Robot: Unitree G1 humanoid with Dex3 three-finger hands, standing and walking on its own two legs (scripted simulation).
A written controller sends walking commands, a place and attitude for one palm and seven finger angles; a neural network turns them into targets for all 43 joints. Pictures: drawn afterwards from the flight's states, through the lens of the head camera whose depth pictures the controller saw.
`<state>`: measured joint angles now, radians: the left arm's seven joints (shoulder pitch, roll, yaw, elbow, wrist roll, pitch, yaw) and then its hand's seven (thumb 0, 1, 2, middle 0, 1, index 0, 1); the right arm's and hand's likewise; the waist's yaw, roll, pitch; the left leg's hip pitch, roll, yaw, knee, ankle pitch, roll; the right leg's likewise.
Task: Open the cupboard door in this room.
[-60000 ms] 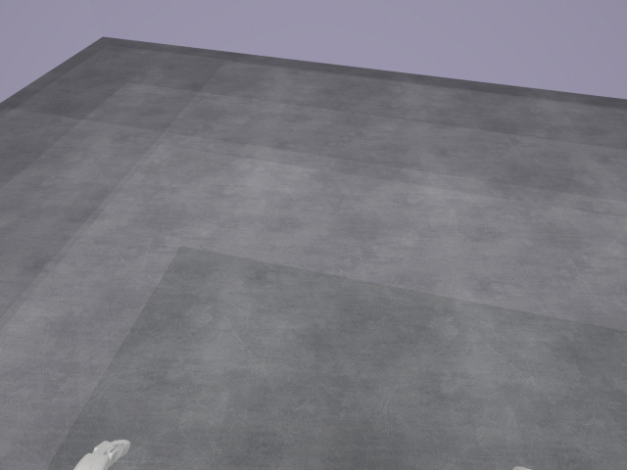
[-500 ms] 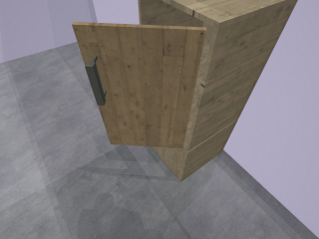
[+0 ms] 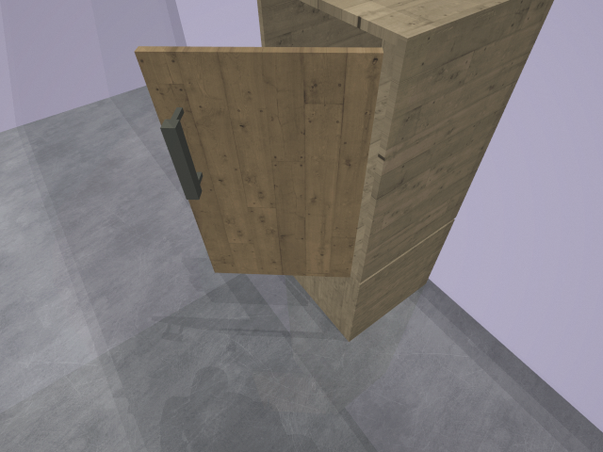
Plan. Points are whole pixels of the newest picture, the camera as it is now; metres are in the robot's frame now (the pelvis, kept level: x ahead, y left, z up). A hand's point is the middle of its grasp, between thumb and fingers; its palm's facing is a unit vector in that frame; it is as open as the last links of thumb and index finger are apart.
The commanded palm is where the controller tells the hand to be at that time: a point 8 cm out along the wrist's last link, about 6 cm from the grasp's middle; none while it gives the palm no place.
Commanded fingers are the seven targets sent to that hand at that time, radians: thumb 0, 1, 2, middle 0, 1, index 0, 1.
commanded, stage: look again from close up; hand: left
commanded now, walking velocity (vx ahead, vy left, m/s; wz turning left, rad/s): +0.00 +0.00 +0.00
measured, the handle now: (186, 155) +0.57 +0.24 +0.07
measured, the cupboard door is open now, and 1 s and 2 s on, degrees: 51 51 51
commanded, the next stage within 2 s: raise the hand with hooked fingers in 0.34 s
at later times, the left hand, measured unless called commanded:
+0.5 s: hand out of the picture +0.04 +0.22 -0.15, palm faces +0.12 -0.97 -0.20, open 7.3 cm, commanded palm +0.09 +0.26 -0.06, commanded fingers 0.00 0.81 0.86 -0.21 -0.36 -0.21 -0.36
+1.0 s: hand (116, 447) +0.13 +0.24 -0.02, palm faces +0.16 -0.99 -0.06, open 9.4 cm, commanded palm +0.13 +0.29 -0.01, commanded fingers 0.00 0.22 0.61 -0.25 -0.74 -0.25 -0.74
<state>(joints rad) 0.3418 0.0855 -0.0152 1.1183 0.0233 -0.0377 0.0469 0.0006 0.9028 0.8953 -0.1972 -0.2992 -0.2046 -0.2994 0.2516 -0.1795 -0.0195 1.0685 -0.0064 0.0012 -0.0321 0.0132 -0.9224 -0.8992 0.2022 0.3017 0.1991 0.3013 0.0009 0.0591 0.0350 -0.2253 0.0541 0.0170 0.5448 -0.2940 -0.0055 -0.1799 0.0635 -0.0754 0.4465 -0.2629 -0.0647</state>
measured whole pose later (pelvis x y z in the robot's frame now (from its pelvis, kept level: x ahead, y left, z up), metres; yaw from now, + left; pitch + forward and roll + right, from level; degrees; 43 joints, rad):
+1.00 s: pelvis -0.04 +0.01 -0.08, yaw +3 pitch +11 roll -3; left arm 0.49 0.23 0.20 -0.04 -0.28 -0.50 -0.28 0.01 0.44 0.70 -0.23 -0.59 -0.24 -0.59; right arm 0.16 -0.26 -0.02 0.49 0.01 -0.25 -0.03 0.01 -0.90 -0.90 0.20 0.30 0.20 0.30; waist 0.07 -0.01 -0.11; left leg -0.80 0.01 -0.04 1.12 -0.51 0.01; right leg -0.75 0.00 -0.14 1.06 -0.51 -0.05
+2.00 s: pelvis -0.02 +0.04 -0.02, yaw +2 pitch +4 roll -2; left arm -0.06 0.43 0.41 0.29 -0.35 -0.15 -0.48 -0.01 -0.50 0.30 -0.30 -1.20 -0.30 -1.20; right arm 0.27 -0.26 0.08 0.58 0.06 -0.22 -0.10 0.01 -0.90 -0.90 0.21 0.30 0.21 0.30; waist 0.03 0.03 -0.05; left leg -0.46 -0.01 0.01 0.76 -0.37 0.04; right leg -0.41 -0.01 -0.09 0.69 -0.35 -0.01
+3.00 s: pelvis -0.03 +0.01 -0.02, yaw +1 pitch +6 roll -1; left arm -0.39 0.53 0.45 0.71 -0.30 -0.18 -0.54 -0.02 -0.50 0.30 -0.30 -1.20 -0.30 -1.20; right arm 0.28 -0.30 0.06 0.61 0.06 -0.17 -0.11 0.01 -0.90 -0.90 0.21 0.30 0.20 0.30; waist -0.02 0.02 -0.04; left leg -0.50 0.02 0.01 0.74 -0.35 0.01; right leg -0.47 0.02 -0.09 0.70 -0.34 -0.04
